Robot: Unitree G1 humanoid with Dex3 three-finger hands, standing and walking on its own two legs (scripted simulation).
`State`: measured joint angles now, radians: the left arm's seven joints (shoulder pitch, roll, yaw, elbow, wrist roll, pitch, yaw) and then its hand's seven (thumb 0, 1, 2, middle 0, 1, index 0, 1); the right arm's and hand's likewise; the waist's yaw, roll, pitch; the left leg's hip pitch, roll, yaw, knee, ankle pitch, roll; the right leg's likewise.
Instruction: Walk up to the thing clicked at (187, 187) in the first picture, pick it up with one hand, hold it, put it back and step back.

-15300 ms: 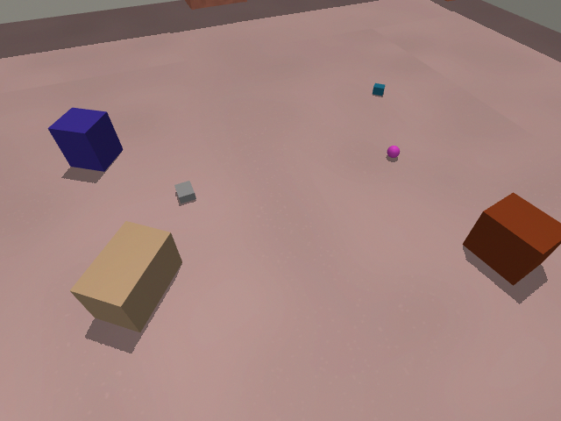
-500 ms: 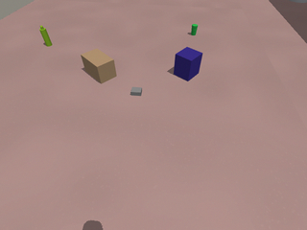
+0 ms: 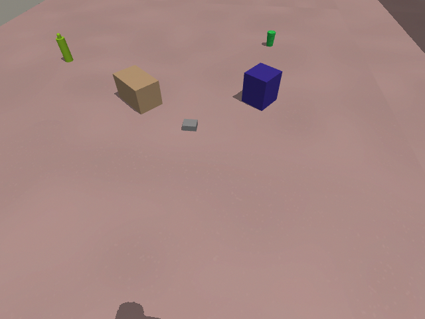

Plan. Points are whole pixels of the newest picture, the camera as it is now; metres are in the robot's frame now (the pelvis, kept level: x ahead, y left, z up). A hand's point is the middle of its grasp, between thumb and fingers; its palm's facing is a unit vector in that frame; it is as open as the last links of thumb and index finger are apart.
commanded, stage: stand
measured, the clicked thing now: (190, 125) +1.53 +0.25 -0.76
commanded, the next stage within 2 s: none
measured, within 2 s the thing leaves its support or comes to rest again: neither
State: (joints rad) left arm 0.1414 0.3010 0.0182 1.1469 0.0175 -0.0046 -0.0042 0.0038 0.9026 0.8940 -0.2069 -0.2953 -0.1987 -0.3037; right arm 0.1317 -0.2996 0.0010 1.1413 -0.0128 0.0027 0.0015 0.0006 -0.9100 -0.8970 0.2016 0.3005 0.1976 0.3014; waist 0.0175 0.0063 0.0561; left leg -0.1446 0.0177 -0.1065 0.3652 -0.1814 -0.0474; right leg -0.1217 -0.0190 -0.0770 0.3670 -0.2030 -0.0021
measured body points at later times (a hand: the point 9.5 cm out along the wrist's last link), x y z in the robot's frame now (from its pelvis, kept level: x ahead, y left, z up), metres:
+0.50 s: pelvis +0.01 +0.00 +0.00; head +0.02 +0.00 +0.45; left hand +0.08 +0.30 -0.13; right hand +0.09 -0.30 -0.13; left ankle +0.02 +0.15 -0.75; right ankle +0.00 -0.11 -0.75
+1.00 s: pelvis +0.01 +0.00 +0.00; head +0.01 +0.00 +0.45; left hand +0.08 +0.30 -0.13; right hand +0.08 -0.30 -0.13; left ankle +0.02 +0.15 -0.75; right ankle +0.00 -0.11 -0.75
